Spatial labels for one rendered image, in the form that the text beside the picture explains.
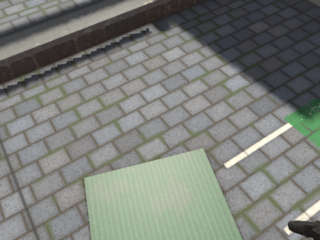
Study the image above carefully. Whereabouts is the robot right hand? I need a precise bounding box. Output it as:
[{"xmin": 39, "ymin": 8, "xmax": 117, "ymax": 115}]
[{"xmin": 288, "ymin": 220, "xmax": 320, "ymax": 240}]

